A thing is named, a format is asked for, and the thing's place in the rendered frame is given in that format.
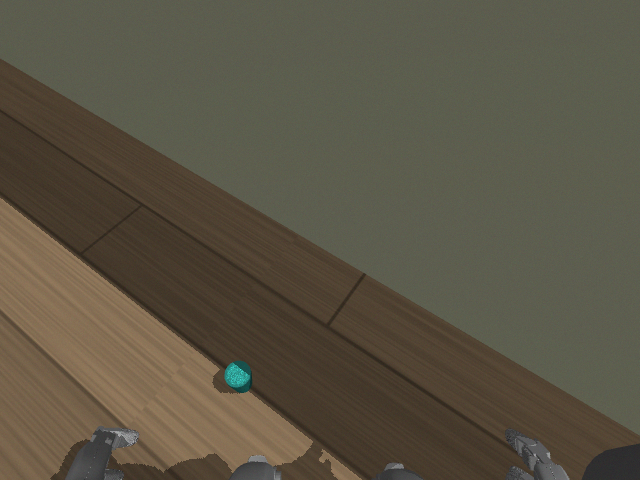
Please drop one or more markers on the right robot hand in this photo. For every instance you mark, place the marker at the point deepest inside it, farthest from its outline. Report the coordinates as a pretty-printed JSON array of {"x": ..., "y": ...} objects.
[{"x": 535, "y": 456}]

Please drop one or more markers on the left robot hand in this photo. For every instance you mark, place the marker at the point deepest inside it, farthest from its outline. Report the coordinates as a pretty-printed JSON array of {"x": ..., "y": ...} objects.
[{"x": 92, "y": 459}]

